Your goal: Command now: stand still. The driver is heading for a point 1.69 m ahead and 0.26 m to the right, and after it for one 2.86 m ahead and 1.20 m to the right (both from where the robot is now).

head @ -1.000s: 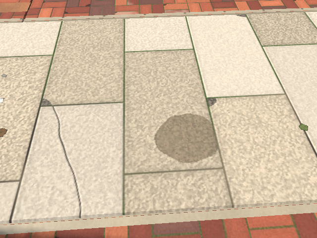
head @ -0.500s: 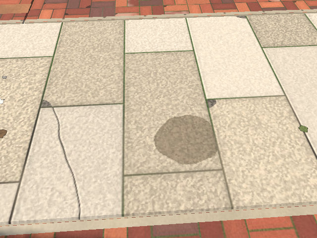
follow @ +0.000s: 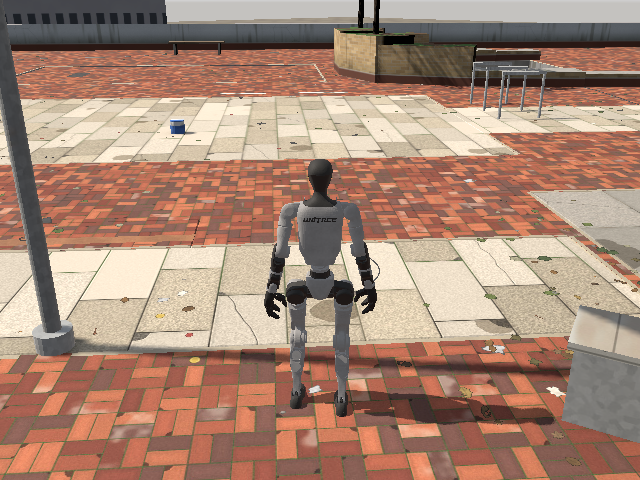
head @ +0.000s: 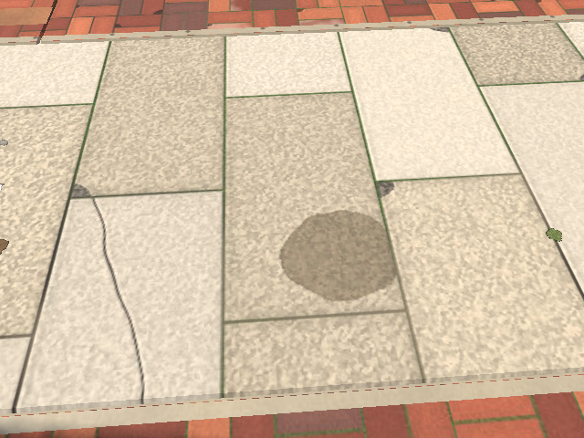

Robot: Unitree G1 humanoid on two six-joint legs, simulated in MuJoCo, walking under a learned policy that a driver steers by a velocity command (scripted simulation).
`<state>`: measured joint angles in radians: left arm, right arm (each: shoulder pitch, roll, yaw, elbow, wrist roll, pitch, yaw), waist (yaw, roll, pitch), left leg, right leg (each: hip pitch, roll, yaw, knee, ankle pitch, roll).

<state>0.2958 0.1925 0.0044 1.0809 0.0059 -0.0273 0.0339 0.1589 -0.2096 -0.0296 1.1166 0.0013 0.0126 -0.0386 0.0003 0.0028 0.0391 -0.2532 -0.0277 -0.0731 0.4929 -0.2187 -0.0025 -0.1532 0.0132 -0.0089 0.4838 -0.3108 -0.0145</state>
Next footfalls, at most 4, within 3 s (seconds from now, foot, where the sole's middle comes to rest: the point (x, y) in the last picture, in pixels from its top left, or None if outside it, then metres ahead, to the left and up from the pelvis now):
0.70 left None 0.12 0.14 -0.77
1.16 right None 0.49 -0.08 -0.77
1.54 left None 0.47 0.15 -0.77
2.34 left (256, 296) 0.88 0.13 -0.77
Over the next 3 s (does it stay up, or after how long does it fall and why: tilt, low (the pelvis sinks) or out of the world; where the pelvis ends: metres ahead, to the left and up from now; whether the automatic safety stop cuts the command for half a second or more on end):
stays up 1.07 -0.03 -0.02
